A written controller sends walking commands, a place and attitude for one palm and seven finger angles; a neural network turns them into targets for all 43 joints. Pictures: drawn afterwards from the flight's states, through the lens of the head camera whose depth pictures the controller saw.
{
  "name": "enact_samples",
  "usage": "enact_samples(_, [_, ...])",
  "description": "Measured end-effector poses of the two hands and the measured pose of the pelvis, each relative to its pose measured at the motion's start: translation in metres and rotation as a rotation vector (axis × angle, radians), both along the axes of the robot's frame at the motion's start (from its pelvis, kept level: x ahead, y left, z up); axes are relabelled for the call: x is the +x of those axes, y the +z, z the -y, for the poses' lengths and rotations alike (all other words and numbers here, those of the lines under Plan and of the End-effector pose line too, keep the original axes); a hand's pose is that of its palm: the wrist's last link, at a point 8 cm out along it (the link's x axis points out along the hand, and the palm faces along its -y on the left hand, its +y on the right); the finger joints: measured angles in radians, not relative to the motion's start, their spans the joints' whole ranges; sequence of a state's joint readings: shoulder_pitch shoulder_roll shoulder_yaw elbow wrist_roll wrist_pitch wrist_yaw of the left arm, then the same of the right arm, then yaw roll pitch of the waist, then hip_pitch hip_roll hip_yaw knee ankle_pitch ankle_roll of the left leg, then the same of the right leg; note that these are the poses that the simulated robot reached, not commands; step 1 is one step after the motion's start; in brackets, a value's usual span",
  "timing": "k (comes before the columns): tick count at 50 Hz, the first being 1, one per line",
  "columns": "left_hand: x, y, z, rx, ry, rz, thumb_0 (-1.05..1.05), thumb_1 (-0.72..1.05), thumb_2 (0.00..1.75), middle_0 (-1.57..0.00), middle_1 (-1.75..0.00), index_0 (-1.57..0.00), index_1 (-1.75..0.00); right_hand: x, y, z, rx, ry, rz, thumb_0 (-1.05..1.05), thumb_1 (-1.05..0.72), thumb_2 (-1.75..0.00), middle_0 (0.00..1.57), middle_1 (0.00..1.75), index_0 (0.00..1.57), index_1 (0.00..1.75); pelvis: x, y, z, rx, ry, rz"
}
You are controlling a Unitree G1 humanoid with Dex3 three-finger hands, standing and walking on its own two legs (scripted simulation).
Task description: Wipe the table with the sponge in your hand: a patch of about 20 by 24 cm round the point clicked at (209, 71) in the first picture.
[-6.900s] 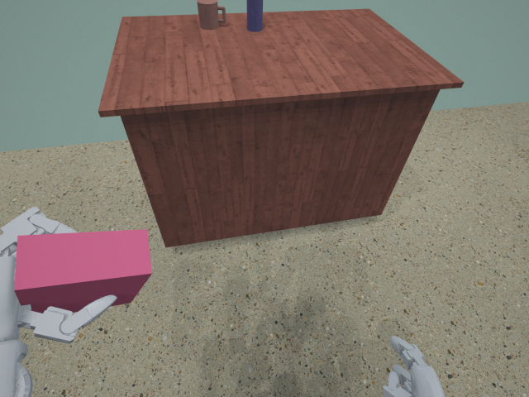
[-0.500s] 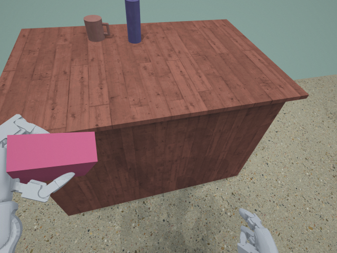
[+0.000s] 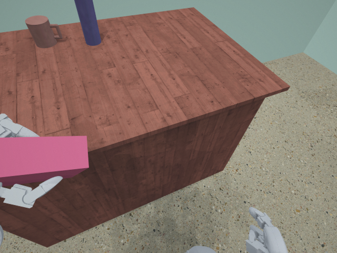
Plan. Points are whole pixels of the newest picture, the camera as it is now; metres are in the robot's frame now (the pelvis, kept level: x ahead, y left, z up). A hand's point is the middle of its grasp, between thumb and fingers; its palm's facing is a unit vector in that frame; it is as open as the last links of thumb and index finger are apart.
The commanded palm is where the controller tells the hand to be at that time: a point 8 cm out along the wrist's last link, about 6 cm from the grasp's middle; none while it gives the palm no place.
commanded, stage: shuffle to correct the standing spot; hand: left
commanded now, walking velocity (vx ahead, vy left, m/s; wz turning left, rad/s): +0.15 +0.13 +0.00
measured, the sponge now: (53, 161) +0.24 +0.21 +0.16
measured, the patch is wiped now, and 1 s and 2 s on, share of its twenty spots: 0.00 0.00 0.00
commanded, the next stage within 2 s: come to a stop and stand still in 0.46 s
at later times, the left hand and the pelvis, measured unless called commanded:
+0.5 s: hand (11, 126) +0.28 +0.29 +0.19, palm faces +0.43 -0.82 -0.37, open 9.6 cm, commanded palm +0.23 +0.33 +0.19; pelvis +0.08 +0.04 +0.01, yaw +2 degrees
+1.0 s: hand out of the picture +0.31 +0.34 +0.18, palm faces +0.41 -0.82 -0.39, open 9.6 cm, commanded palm +0.25 +0.37 +0.19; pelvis +0.10 +0.09 +0.02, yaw +1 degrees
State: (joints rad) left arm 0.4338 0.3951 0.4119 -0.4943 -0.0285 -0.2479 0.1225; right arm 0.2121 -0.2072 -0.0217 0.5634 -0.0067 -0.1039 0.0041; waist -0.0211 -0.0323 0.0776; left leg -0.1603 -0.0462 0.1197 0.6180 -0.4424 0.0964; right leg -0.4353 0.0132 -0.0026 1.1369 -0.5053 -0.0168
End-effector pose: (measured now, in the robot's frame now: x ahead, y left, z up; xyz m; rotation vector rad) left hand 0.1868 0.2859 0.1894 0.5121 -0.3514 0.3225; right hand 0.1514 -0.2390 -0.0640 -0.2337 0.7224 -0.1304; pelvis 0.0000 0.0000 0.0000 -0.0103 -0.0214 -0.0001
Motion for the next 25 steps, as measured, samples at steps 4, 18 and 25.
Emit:
enact_samples(4, [0.025,0.008,0.0,0.02,-0.008,-0.038,0.0,-0.44,0.99,-0.82,-1.32,-0.8,-1.33,-0.001,-0.005,-0.009,0.05,-0.033,-0.04,0.01,-0.9,-0.9,0.2,0.3,0.2,0.3,0.021,0.007,-0.003,-0.009,0.003,-0.005])
enact_samples(18, [0.036,0.004,-0.025,0.048,0.075,-0.019,0.0,-0.44,0.99,-0.82,-1.32,-0.8,-1.33,0.077,-0.019,-0.026,0.018,0.098,-0.078,0.01,-0.91,-0.9,0.2,0.3,0.2,0.3,0.061,-0.003,-0.012,0.011,0.026,0.035])
enact_samples(25, [0.052,0.014,-0.041,-0.043,0.042,0.04,0.0,-0.44,0.99,-0.82,-1.32,-0.8,-1.33,0.109,0.017,-0.052,-0.047,0.113,0.058,0.01,-0.91,-0.9,0.2,0.3,0.2,0.3,0.08,0.008,-0.043,0.04,0.032,0.019])
